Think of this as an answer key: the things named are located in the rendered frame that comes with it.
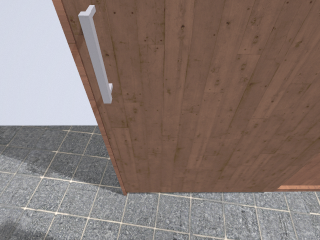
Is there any handle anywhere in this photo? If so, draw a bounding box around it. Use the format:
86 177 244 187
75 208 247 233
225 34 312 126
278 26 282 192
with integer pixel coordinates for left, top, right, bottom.
78 5 113 104

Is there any wardrobe door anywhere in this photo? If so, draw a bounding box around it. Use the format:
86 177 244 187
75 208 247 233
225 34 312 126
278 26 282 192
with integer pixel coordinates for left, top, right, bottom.
282 153 320 186
62 0 320 193

